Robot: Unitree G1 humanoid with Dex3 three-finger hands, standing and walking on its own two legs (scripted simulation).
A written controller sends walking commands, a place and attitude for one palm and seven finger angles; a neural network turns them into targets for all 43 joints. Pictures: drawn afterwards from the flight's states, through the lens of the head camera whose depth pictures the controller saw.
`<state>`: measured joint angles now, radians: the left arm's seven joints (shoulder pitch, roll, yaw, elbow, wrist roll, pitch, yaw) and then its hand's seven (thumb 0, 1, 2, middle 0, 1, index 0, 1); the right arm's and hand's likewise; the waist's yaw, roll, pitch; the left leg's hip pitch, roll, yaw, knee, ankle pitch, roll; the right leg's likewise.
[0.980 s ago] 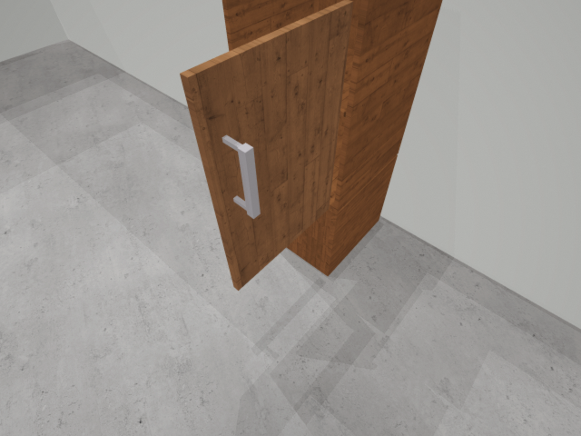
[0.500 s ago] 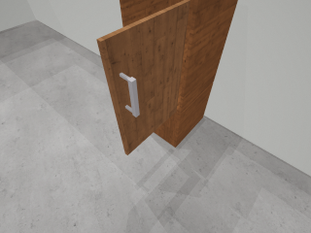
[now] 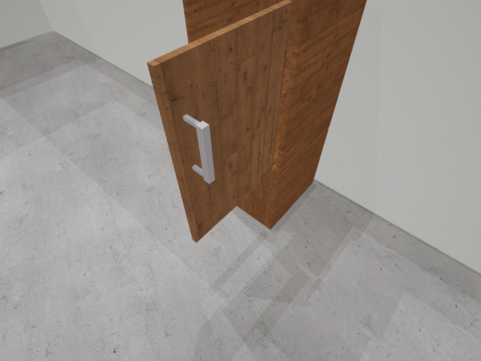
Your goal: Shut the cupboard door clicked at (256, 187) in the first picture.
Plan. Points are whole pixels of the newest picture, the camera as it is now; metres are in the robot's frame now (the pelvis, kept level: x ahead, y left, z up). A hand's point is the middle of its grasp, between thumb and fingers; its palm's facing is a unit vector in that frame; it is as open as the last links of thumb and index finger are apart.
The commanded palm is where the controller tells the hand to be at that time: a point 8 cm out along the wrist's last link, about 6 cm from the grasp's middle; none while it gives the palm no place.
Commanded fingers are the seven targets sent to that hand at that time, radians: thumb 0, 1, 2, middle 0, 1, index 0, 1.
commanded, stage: walk to a spot facing it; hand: left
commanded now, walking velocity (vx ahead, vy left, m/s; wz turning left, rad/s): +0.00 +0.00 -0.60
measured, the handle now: (199, 150) +0.52 +0.12 +0.03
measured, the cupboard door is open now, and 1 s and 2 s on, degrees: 89 89 89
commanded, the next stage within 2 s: none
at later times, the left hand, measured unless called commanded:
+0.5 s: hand out of the picture +0.07 +0.16 -0.18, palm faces -0.15 -0.95 -0.28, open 7.4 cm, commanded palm none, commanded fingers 0.00 0.90 0.90 -0.20 -0.30 -0.20 -0.30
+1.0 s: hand out of the picture +0.15 +0.17 -0.19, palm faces -0.41 -0.88 -0.23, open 7.4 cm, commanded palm none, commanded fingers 0.00 0.90 0.90 -0.20 -0.30 -0.20 -0.30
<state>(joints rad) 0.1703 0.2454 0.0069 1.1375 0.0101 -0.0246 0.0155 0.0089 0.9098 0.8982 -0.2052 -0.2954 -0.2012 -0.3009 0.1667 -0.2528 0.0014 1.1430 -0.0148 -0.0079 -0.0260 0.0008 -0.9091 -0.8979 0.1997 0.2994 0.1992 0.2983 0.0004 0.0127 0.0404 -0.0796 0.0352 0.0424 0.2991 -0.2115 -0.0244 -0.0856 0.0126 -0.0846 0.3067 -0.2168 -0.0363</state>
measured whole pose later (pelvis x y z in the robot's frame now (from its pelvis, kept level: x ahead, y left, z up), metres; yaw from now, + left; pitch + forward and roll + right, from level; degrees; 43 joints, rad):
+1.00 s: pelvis +0.00 +0.00 -0.01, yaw -29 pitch +3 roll -1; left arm 0.21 0.27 0.10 0.92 0.03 0.06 -0.01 0.01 0.91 0.90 -0.20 -0.30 -0.20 -0.30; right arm 0.10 -0.19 -0.02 0.87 -0.02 -0.01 -0.05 0.00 -0.91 -0.90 0.20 0.30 0.20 0.30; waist 0.05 -0.05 0.09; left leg -0.27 0.04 -0.01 0.54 -0.31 -0.02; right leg -0.48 0.09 0.10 0.96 -0.49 0.03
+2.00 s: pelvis +0.07 -0.19 -0.04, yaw -66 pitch +0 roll +1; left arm 0.02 0.22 0.06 0.89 0.02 -0.03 -0.05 0.01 0.91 0.90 -0.20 -0.29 -0.20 -0.30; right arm 0.49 -0.16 -0.01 1.09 -0.01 -0.01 -0.01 0.00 -0.91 -0.90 0.20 0.30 0.20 0.30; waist -0.06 -0.01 0.13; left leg -0.15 0.19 0.18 0.97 -0.53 -0.07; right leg -0.45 -0.01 -0.14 0.69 -0.22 -0.11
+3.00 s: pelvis +0.17 -0.62 -0.03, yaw -84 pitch +0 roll +1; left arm 0.07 0.23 0.05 0.95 0.02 -0.06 -0.01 0.01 0.92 0.90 -0.20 -0.29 -0.20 -0.30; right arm 0.39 -0.21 -0.04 1.11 -0.01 0.00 -0.02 0.00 -0.92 -0.90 0.20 0.30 0.20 0.30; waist -0.06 0.02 0.11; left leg -0.30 0.12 0.08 1.11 -0.51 -0.04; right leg -0.40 -0.03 -0.14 0.65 -0.25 -0.07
